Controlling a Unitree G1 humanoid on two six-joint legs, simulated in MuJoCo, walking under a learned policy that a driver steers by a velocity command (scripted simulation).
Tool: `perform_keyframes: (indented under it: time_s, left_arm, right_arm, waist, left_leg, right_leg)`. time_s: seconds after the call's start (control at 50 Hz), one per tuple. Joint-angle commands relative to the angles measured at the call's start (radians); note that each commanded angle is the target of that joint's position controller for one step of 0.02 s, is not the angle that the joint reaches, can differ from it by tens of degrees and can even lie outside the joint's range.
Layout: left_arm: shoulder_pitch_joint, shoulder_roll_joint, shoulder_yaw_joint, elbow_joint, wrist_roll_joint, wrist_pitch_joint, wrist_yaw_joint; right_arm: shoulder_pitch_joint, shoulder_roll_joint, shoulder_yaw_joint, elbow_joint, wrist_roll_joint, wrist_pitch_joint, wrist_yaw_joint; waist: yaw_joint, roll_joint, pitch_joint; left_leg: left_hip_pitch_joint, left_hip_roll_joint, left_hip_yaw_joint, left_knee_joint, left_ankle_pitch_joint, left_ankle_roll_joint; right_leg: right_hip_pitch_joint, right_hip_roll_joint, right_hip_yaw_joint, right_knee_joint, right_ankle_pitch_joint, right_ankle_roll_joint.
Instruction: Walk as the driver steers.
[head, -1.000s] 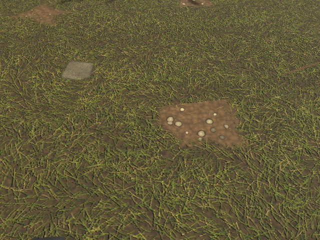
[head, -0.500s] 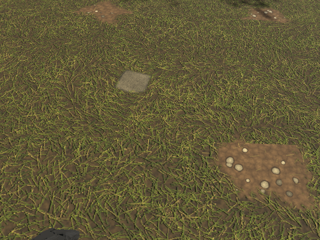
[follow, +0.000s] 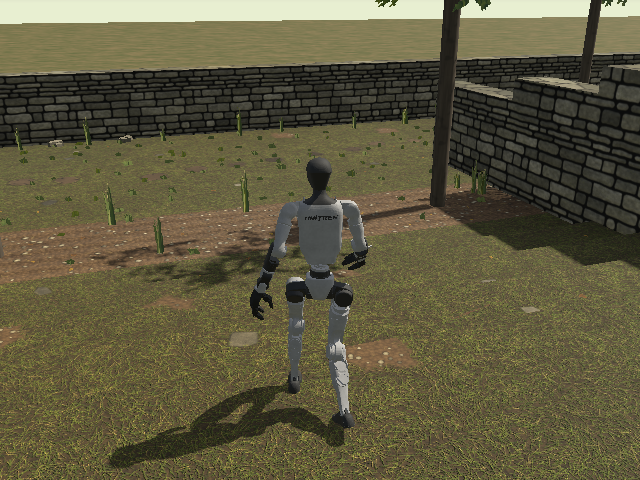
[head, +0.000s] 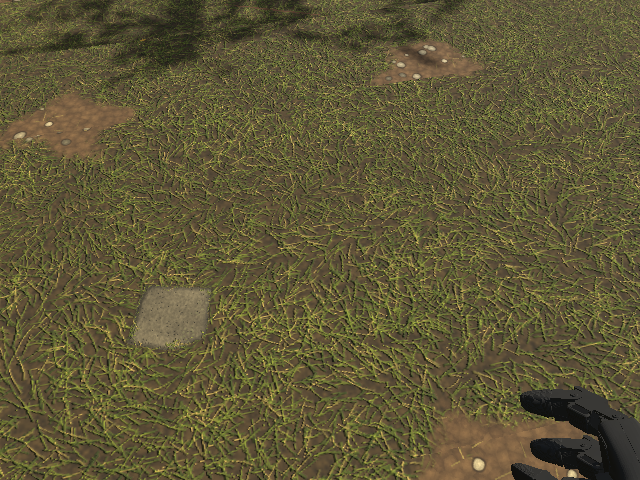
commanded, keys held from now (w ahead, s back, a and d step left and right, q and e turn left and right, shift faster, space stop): w+q+shift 0.78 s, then w+shift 0.02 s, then w+e+shift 0.20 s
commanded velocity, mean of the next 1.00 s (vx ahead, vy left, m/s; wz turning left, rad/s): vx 1.00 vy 0.00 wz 0.53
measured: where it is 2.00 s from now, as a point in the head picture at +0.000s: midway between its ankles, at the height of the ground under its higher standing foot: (247, 143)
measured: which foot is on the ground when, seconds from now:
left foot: down 0.00-0.32, up 0.34-0.70, down 0.72-1.00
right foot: up 0.00-0.32, down 0.34-0.68, up 0.70-1.00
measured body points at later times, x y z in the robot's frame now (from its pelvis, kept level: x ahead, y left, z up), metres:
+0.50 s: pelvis +0.46 +0.02 +0.01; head +0.45 +0.02 +0.46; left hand +0.44 +0.32 -0.11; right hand +0.62 -0.24 -0.11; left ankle +0.42 +0.14 -0.64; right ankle +0.41 -0.10 -0.71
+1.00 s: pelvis +0.93 +0.18 -0.15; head +0.96 +0.16 +0.30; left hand +0.94 +0.47 -0.24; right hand +1.04 -0.06 -0.31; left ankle +0.74 +0.14 -0.85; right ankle +1.14 +0.16 -0.84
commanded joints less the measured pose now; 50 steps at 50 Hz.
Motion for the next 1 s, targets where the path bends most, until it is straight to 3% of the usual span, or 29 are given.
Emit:
perform_keyframes:
  time_s: [0.02, 0.06, 0.12, 0.22, 0.28, 0.32, 0.34, 0.36, 0.38, 0.4, 0.42, 0.48, 0.5, 0.52, 0.58, 0.6, 0.68, 0.7, 0.72, 0.74, 0.76, 0.78, 0.8, 0.82, 0.84, 0.88, 0.92, 0.96, 1.0]
  left_arm:
    - [-0.02, 0.036, -0.022, -0.121, 0.005, -0.026, 0.002]
    - [-0.209, 0.05, -0.022, -0.165, 0.033, -0.023, -0.015]
    - [-0.29, 0.005, -0.045, -0.242, 0.069, 0.001, -0.028]
    - [-0.469, 0.022, -0.082, -0.344, 0.035, -0.002, -0.068]
    - [-0.29, 0.06, -0.053, -0.249, 0.037, 0.007, -0.061]
    - [0.071, 0.154, -0.001, -0.149, 0.057, 0.008, -0.033]
    - [0.237, 0.209, 0.019, -0.12, 0.068, -0.004, -0.004]
    - [0.174, 0.195, -0.001, -0.15, 0.082, -0.02, 0.0]
    - [0.003, 0.178, -0.001, -0.191, 0.049, -0.023, 0.0]
    - [-0.101, 0.118, -0.003, -0.201, 0.026, -0.032, -0.005]
    - [-0.164, 0.088, -0.006, -0.198, 0.029, -0.04, -0.009]
    - [-0.145, 0.09, 0.004, -0.121, 0.024, -0.074, -0.009]
    - [-0.123, 0.079, 0.001, -0.103, 0.017, -0.082, -0.007]
    - [-0.164, -0.003, -0.018, -0.073, 0.01, -0.096, -0.001]
    - [-0.174, -0.015, -0.031, -0.042, -0.011, -0.113, 0.021]
    - [-0.179, 0.012, -0.026, -0.046, -0.008, -0.11, 0.027]
    - [-0.02, 0.076, -0.028, 0.01, 0.019, -0.053, 0.047]
    - [-0.025, 0.092, -0.023, 0.02, 0.028, -0.028, 0.055]
    - [-0.143, 0.112, -0.003, 0.008, 0.021, -0.011, 0.048]
    - [-0.229, 0.057, -0.018, -0.075, 0.039, -0.016, 0.034]
    - [-0.17, 0.032, -0.041, -0.172, 0.041, -0.039, 0.036]
    - [-0.164, 0.077, -0.047, -0.174, 0.054, -0.049, 0.034]
    - [-0.262, 0.084, -0.042, -0.183, 0.062, -0.044, 0.019]
    - [-0.151, 0.063, -0.042, -0.215, 0.056, -0.031, 0.011]
    - [-0.173, 0.145, -0.028, -0.151, 0.084, -0.01, 0.018]
    - [-0.284, 0.083, -0.039, -0.177, 0.062, 0.01, 0.005]
    - [-0.282, 0.02, -0.055, -0.172, 0.029, 0.0, -0.017]
    - [-0.248, 0.013, -0.045, -0.141, 0.008, 0.009, -0.033]
    - [0.131, 0.077, 0.009, 0.0, 0.009, 0.017, -0.029]
  right_arm:
    - [0.421, -0.253, -0.122, 0.092, 0.0, 0.015, -0.003]
    - [0.389, -0.147, -0.104, 0.132, 0.01, 0.008, 0.011]
    - [0.458, -0.101, -0.087, 0.217, 0.032, -0.007, 0.011]
    - [0.375, -0.219, -0.123, 0.196, 0.034, -0.009, 0.009]
    - [0.369, -0.228, -0.129, 0.187, 0.05, -0.016, 0.031]
    - [0.317, -0.297, -0.149, 0.166, 0.049, -0.009, 0.034]
    - [0.284, -0.227, -0.136, 0.163, 0.04, -0.01, 0.03]
    - [0.4, -0.049, -0.097, 0.154, 0.042, -0.012, 0.014]
    - [0.509, -0.033, -0.081, 0.137, 0.071, -0.004, 0.003]
    - [0.439, -0.122, -0.099, 0.159, 0.031, 0.031, 0.006]
    - [0.347, -0.149, -0.11, 0.154, 0.008, 0.053, 0.023]
    - [0.272, -0.121, -0.112, 0.125, -0.006, 0.107, 0.062]
    - [0.248, -0.104, -0.107, 0.106, -0.007, 0.113, 0.074]
    - [0.18, -0.101, -0.113, 0.094, 0.018, 0.097, 0.077]
    - [0.213, -0.019, -0.087, 0.121, 0.023, 0.081, 0.118]
    - [0.241, -0.029, -0.085, 0.139, 0.03, 0.087, 0.122]
    - [0.214, -0.1, -0.086, 0.166, -0.036, 0.1, 0.077]
    - [0.385, -0.133, -0.101, 0.218, -0.039, 0.106, 0.061]
    - [0.619, -0.195, -0.134, 0.285, -0.017, 0.105, 0.049]
    - [0.675, -0.312, -0.162, 0.318, 0.017, 0.101, 0.041]
    - [0.727, -0.384, -0.161, 0.32, 0.039, 0.071, 0.029]
    - [0.674, -0.327, -0.157, 0.295, 0.037, 0.072, 0.018]
    - [0.589, -0.245, -0.129, 0.292, 0.034, 0.081, 0.004]
    - [0.418, -0.346, -0.151, 0.241, 0.015, 0.073, -0.032]
    - [0.391, -0.212, -0.118, 0.232, 0.003, 0.052, -0.029]
    - [0.328, -0.206, -0.109, 0.235, 0.01, 0.02, -0.014]
    - [0.311, -0.217, -0.114, 0.254, 0.036, -0.017, -0.006]
    - [0.339, -0.231, -0.117, 0.283, 0.053, -0.032, 0.02]
    - [0.221, -0.252, -0.122, 0.262, 0.053, -0.037, 0.022]
  waist:
    - [-0.181, 0.265, -0.281]
    - [-0.18, 0.046, -0.123]
    - [-0.104, 0.117, -0.032]
    - [-0.07, 0.113, 0.038]
    - [-0.001, 0.096, -0.035]
    - [0.198, 0.022, -0.195]
    - [0.277, -0.094, -0.221]
    - [0.121, -0.251, -0.184]
    - [-0.028, -0.315, -0.181]
    - [-0.063, -0.099, -0.049]
    - [-0.069, 0.005, 0.06]
    - [-0.105, -0.049, 0.157]
    - [-0.101, -0.061, 0.133]
    - [-0.126, -0.032, 0.165]
    - [-0.183, -0.022, 0.013]
    - [-0.202, -0.006, 0.001]
    - [-0.173, 0.066, 0.046]
    - [-0.247, 0.034, 0.018]
    - [-0.4, 0.127, -0.032]
    - [-0.373, 0.278, 0.001]
    - [-0.28, 0.247, -0.131]
    - [-0.267, 0.056, -0.196]
    - [-0.218, -0.103, -0.068]
    - [-0.093, 0.215, -0.126]
    - [-0.087, -0.02, -0.008]
    - [-0.046, -0.121, 0.12]
    - [-0.039, -0.014, 0.101]
    - [-0.055, 0.019, 0.102]
    - [0.144, 0.04, -0.077]
  left_leg:
    - [0.883, 0.379, -0.9, -0.33, -0.539, 0.26]
    - [0.651, 0.277, -0.589, -0.305, -0.264, 0.258]
    - [0.488, 0.184, -0.47, -0.33, -0.079, 0.246]
    - [0.056, 0.102, -0.321, -0.533, -0.096, 0.228]
    - [-0.008, 0.104, -0.254, -0.417, 0.144, 0.18]
    - [0.009, 0.034, -0.188, 0.102, 0.453, 0.133]
    - [-0.106, -0.044, -0.156, 0.523, 0.165, 0.117]
    - [-0.238, -0.063, -0.187, 0.858, -0.431, 0.12]
    - [-0.346, -0.042, -0.122, 0.894, -0.326, 0.112]
    - [-0.345, 0.038, -0.103, 0.814, -0.249, 0.114]
    - [-0.313, 0.065, -0.11, 0.719, -0.202, 0.105]
    - [-0.29, 0.13, -0.091, 0.55, -0.112, 0.089]
    - [-0.28, 0.116, -0.053, 0.519, -0.025, 0.099]
    - [-0.231, 0.122, -0.084, 0.282, 0.18, 0.114]
    - [0.307, 0.017, 0.099, 0.088, 0.829, 0.135]
    - [0.367, 0.002, 0.132, 0.09, 0.857, 0.134]
    - [0.369, -0.052, 0.222, -0.057, 0.517, 0.162]
    - [0.514, -0.015, 0.136, -0.117, 0.424, 0.216]
    - [0.73, 0.034, 0.007, -0.225, 0.45, 0.332]
    - [0.951, 0.061, -0.013, -0.052, 0.696, 0.306]
    - [1.197, 0.201, -0.222, 0.063, 0.913, 0.341]
    - [1.22, 0.237, -0.398, 0.0, 0.6, 0.4]
    - [0.981, 0.168, -0.39, -0.156, 0.45, 0.343]
    - [0.834, 0.401, -0.717, -0.245, 0.148, 0.496]
    - [0.612, 0.408, -0.72, -0.244, 0.182, 0.483]
    - [0.206, 0.278, -0.532, -0.328, 0.138, 0.418]
    - [0.028, 0.12, -0.275, -0.361, 0.191, 0.296]
    - [0.016, 0.085, -0.157, -0.403, 0.398, 0.256]
    - [0.079, 0.078, 0.004, -0.031, 0.849, 0.172]
  right_leg:
    - [-0.773, -0.061, -0.088, 0.639, 0.071, 0.015]
    - [-0.754, -0.114, -0.102, 0.545, 0.141, 0.022]
    - [-0.751, -0.179, -0.138, 0.375, 0.068, 0.064]
    - [-0.318, -0.158, -0.253, -0.155, 0.371, 0.14]
    - [0.017, -0.145, -0.254, -0.032, 0.638, 0.131]
    - [0.28, -0.124, -0.258, -0.063, 0.312, 0.103]
    - [0.383, -0.208, -0.193, -0.178, 0.115, 0.091]
    - [0.319, -0.488, 0.128, -0.24, 0.003, 0.059]
    - [0.215, -0.61, 0.528, -0.519, 0.026, 0.003]
    - [0.05, -0.568, 0.476, -0.589, -0.193, -0.057]
    - [-0.081, -0.521, 0.332, -0.578, -0.1, -0.059]
    - [-0.165, -0.442, -0.003, -0.53, 0.244, -0.038]
    - [-0.156, -0.428, -0.066, -0.532, 0.322, -0.034]
    - [-0.215, -0.347, -0.213, -0.506, 0.257, 0.039]
    - [-0.458, -0.244, -0.43, -0.429, 0.115, 0.089]
    - [-0.457, -0.247, -0.452, -0.377, 0.131, 0.093]
    - [-0.202, -0.313, -0.472, 0.055, 0.69, 0.103]
    - [-0.262, -0.345, -0.437, 0.358, 0.818, 0.11]
    - [-0.428, -0.227, -0.473, 0.886, 0.484, 0.124]
    - [-0.788, -0.13, -0.431, 1.05, -0.174, 0.11]
    - [-1.025, -0.196, -0.247, 0.923, -0.141, 0.117]
    - [-1.092, -0.232, -0.189, 0.818, -0.055, 0.117]
    - [-1.036, -0.231, -0.239, 0.691, -0.028, 0.115]
    - [-1.015, -0.261, -0.114, 0.594, -0.028, 0.153]
    - [-0.943, -0.329, -0.085, 0.521, -0.038, 0.182]
    - [-0.722, -0.34, -0.157, 0.254, 0.055, 0.208]
    - [-0.379, -0.298, -0.259, -0.007, 0.395, 0.132]
    - [-0.142, -0.198, -0.349, -0.004, 0.46, 0.067]
    - [0.173, -0.108, -0.374, 0.061, 0.5, 0.011]
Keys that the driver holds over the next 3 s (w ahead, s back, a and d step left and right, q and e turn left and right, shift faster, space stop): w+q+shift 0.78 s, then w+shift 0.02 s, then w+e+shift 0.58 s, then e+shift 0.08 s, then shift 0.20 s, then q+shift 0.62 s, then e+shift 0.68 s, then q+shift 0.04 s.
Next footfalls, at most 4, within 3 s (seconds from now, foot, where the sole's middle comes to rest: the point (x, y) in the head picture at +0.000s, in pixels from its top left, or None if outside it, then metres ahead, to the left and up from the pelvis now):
0.34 right None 0.45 -0.10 -0.75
0.72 left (301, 356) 0.77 0.16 -0.89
1.02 right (305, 232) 1.16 0.19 -0.89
1.44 left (222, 200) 1.38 0.50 -1.04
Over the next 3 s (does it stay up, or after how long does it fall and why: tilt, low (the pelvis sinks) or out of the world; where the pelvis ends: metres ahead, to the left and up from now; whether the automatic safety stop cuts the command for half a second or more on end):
stays up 1.74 0.42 -0.26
